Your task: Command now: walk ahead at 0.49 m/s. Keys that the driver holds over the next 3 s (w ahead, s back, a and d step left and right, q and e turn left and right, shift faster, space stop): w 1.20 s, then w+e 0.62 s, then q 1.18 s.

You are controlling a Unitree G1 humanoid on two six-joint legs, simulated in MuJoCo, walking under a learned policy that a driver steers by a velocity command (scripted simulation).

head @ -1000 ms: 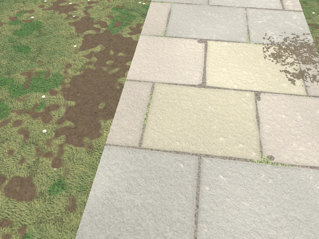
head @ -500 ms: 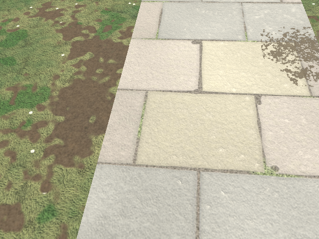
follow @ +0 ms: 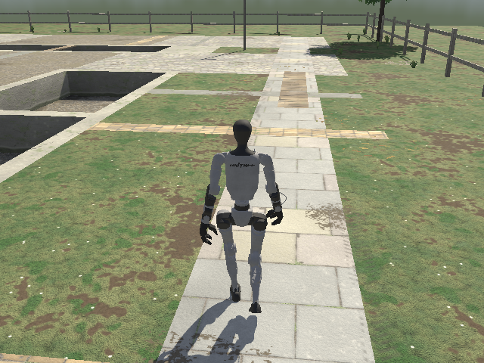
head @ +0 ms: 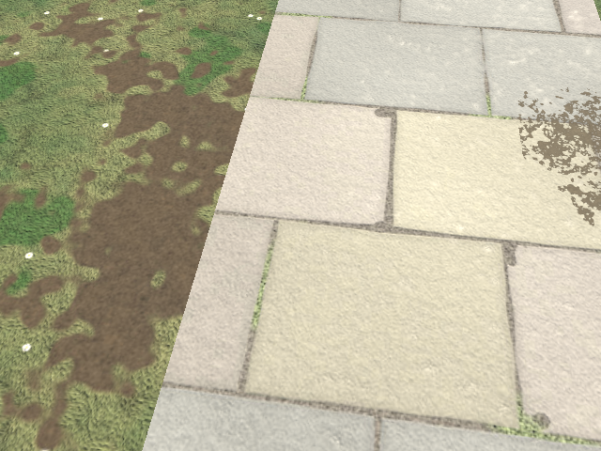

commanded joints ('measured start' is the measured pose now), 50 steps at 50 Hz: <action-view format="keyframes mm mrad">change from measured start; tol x16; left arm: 1 -47 130 33 -97 12 -16 -11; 20 -540 71 15 -251 7 19 -36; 26 68 294 97 -85 55 -10 0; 30 -173 98 53 -90 3 -14 -19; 50 81 136 41 54 16 -24 14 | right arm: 1 139 -74 -25 23 10 -12 5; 26 493 14 28 142 49 -41 -16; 45 -154 -29 10 -44 0 8 18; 50 -104 -56 -6 -45 -2 -13 9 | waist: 1 -40 -24 -16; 21 -76 82 30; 25 143 12 -258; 26 92 -220 -394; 30 -12 -16 -66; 50 -22 -66 2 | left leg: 1 298 386 -580 -431 -203 167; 6 159 281 -316 -487 103 104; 15 372 234 -197 -467 369 16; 23 540 293 -170 -164 878 15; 24 465 261 -138 21 846 -4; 25 249 221 -113 290 537 -21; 26 -127 32 -49 688 -238 -71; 27 -224 50 -179 771 -296 -53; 42 -216 175 -66 151 189 -124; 50 -76 96 -34 -47 21 -42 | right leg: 1 -446 -107 56 191 100 -16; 14 -508 -157 -73 -382 449 72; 20 -518 -109 -90 -531 332 35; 24 -21 -25 -111 -678 279 -53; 26 539 -515 581 -749 183 -270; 32 7 -292 186 -953 415 -118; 46 192 -277 46 -978 625 -101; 50 257 -298 19 -824 917 -79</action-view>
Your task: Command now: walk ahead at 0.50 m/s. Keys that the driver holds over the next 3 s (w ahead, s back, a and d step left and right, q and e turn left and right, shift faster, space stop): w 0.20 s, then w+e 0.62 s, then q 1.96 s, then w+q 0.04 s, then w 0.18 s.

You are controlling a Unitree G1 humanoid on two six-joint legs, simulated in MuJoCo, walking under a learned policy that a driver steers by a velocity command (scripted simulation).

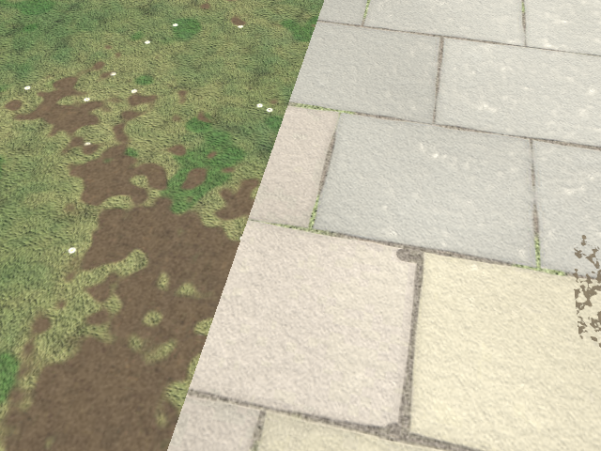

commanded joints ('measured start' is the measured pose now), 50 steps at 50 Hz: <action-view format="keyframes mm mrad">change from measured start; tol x32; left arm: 1 13 164 31 -16 2 0 10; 25 -524 57 12 -255 0 53 -52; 32 -39 272 105 -152 29 40 -19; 50 -74 157 35 -122 -6 22 8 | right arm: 1 137 -105 -38 -4 -1 -28 -15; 3 497 -226 -79 88 -37 -45 -37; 25 539 -113 -32 179 0 -65 -61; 50 101 -90 -17 -70 9 1 -20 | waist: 1 -123 -84 -31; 4 -181 253 -351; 50 -17 -101 -41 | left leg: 1 194 -70 31 -87 -74 53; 4 884 413 -731 -273 -157 289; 10 383 183 -271 -421 69 131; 24 584 185 45 -439 369 53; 29 681 216 123 -111 917 44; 31 492 197 145 299 721 18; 33 -128 -100 -12 904 -448 -50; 50 16 -4 7 76 118 -50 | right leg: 1 -21 -284 84 241 945 -105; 3 -335 -183 7 750 511 -63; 4 -674 10 5 1085 -213 -27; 20 -782 -143 52 605 357 4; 30 -433 23 -104 355 104 -149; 33 189 -446 845 94 133 -425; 38 -273 -236 359 11 409 -238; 50 -126 -169 115 77 992 -53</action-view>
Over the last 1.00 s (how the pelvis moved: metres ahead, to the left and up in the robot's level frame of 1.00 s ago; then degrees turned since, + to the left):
0.54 -0.03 0.02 1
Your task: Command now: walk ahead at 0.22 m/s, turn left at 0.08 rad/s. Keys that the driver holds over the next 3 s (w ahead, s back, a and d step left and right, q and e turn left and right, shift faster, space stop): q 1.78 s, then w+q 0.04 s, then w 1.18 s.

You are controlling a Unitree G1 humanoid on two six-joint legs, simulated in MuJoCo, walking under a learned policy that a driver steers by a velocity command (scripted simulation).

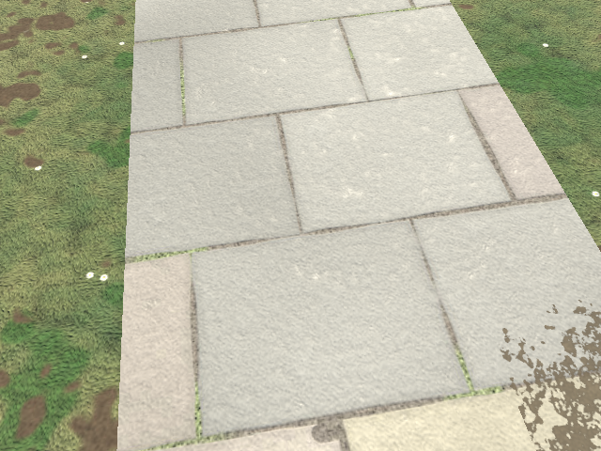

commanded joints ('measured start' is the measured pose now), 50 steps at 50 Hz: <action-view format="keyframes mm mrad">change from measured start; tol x32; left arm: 1 69 102 8 -8 15 -5 16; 50 -71 211 35 -258 19 63 27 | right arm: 1 -6 -49 1 -33 8 -12 -5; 7 335 -241 -59 54 -9 -45 -21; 50 35 -134 -52 -131 14 119 40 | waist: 1 13 -132 -54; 8 -55 175 -380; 50 1 -213 -88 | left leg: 1 129 -70 51 -83 29 36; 5 337 -137 33 -255 -38 107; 8 807 315 -568 -270 1050 430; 22 380 23 -462 -508 -328 199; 33 253 -68 -552 -464 -367 84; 40 76 -201 -117 485 -362 -35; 50 115 -118 -21 177 -423 -63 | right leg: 1 29 -259 9 48 909 14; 5 69 -287 -9 368 1021 24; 8 -440 0 -22 1113 -361 105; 33 -94 -73 39 79 -77 79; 35 -60 -519 513 -122 -237 -54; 50 15 -416 32 116 546 -85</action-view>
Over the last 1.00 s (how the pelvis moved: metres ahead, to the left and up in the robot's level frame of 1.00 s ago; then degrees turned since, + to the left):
0.51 -0.05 0.01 -19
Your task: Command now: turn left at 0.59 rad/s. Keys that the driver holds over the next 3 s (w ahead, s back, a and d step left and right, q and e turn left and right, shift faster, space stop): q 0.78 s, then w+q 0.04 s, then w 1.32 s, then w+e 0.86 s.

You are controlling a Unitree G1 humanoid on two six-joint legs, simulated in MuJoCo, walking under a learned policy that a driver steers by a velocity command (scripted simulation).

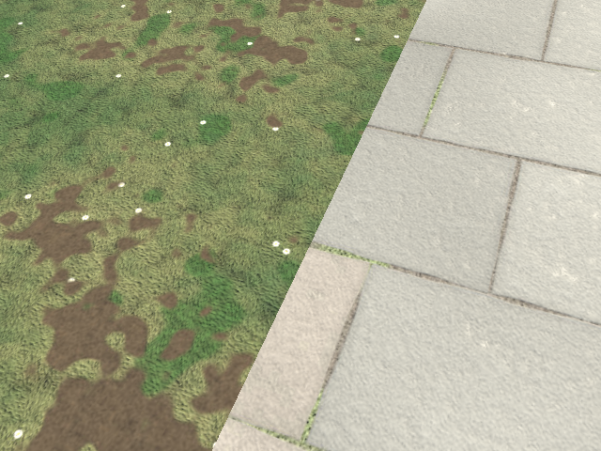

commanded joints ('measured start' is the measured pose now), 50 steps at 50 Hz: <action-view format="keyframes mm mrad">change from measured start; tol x32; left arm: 1 46 191 55 -37 3 -7 -7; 50 117 172 44 -28 -1 -58 -29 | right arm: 1 -63 -47 1 -99 8 -10 6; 50 -22 -75 2 -89 -28 -67 12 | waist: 1 35 -208 -74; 10 -56 251 -102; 50 43 -163 10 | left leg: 1 -47 5 67 -114 -25 17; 6 125 -7 125 -348 9 74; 11 415 399 -425 -643 773 379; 34 233 120 -512 -554 597 234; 38 -89 -140 -103 -31 -182 64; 50 -218 -37 -76 -62 132 50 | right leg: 1 161 -253 141 -45 549 -164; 7 57 -264 66 93 450 -96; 10 -430 19 -5 590 -420 74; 35 25 73 163 -38 -5 39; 39 13 -353 531 -159 183 -190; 50 192 -217 316 -279 -177 -143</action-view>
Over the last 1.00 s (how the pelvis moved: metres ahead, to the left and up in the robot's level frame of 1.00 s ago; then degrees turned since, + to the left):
0.11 -0.03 0.00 33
